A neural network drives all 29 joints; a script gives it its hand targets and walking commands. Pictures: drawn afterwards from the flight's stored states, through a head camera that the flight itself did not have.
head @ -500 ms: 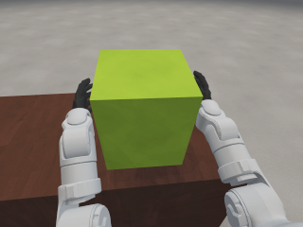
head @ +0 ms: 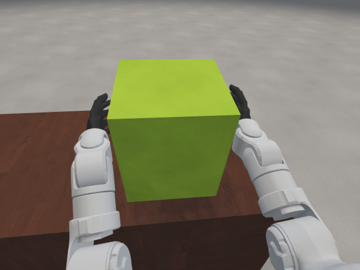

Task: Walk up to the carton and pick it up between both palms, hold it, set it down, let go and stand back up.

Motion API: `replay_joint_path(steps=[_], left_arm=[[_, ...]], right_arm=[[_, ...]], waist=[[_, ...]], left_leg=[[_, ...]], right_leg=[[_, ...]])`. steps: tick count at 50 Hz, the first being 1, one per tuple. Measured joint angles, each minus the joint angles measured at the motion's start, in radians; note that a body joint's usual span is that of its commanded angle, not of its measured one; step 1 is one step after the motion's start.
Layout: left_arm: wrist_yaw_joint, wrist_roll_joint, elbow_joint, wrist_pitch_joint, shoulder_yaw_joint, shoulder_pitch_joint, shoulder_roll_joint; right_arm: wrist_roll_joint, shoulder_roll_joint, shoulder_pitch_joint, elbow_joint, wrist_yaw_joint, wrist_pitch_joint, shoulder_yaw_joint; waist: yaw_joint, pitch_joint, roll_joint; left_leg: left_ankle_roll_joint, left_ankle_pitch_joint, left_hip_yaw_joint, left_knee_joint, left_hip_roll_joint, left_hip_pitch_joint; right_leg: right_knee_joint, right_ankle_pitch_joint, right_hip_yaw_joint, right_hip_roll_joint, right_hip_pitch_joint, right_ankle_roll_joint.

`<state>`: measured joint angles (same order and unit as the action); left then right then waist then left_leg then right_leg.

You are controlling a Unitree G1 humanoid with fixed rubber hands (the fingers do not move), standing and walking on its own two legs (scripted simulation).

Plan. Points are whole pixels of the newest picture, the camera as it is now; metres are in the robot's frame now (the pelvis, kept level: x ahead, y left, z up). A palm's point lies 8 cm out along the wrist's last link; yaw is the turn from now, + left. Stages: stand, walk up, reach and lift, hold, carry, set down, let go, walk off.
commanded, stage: hold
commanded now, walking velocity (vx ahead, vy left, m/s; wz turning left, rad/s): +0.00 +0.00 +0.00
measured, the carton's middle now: (170, 131) +0.39 +0.01 +0.17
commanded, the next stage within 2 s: set down in 1.04 s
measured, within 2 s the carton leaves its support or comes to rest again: neither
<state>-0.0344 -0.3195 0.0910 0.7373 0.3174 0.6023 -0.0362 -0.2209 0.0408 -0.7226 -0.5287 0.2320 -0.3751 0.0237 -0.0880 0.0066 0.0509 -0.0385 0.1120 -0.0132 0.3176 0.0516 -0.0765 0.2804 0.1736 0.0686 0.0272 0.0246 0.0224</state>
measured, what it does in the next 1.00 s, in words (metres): stands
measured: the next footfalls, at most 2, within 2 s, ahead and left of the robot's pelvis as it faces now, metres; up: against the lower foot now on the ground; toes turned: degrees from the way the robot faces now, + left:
none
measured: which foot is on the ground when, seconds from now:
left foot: down 0.00-1.00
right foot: down 0.00-1.00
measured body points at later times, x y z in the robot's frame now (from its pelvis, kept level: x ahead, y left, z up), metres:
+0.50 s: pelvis +0.00 +0.00 +0.00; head -0.05 +0.02 +0.45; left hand +0.37 +0.16 +0.20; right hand +0.38 -0.15 +0.20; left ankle +0.05 +0.14 -0.75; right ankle +0.00 -0.13 -0.75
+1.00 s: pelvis +0.00 +0.00 +0.00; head -0.05 +0.03 +0.45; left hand +0.37 +0.16 +0.20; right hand +0.38 -0.14 +0.20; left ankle +0.05 +0.14 -0.75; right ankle +0.00 -0.13 -0.75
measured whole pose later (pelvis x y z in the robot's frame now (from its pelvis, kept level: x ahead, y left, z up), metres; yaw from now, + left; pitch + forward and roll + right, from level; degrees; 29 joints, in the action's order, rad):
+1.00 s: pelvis +0.00 +0.00 +0.00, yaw +0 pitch -7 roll -1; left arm -0.03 -0.32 0.04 0.75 0.30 0.57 -0.03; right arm -0.23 0.04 -0.71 -0.50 0.23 -0.38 0.01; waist -0.09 0.01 0.06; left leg -0.04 0.12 -0.01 0.32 0.05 -0.08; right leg 0.28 0.17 0.06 0.03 0.02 0.02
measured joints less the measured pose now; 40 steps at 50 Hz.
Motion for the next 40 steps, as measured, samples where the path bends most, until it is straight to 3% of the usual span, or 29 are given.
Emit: replay_joint_path(steps=[9,40], left_arm=[[0.0,0.002,-0.029,0.003,-0.011,-0.013,0.0],[-0.009,-0.006,-0.025,0.009,-0.002,-0.022,-0.001]], right_arm=[[-0.019,0.01,0.018,0.031,0.008,0.005,-0.02],[-0.009,0.005,0.013,0.019,0.011,-0.01,-0.026]], waist=[[-0.012,0.02,-0.006],[0.002,0.001,0.0]], left_leg=[[-0.002,0.004,-0.007,0.007,0.001,0.004],[0.003,0.001,0.008,-0.001,0.0,0.01]], right_leg=[[-0.008,-0.002,0.006,-0.001,0.014,0.002],[-0.001,-0.002,-0.009,0.0,0.006,0.002]])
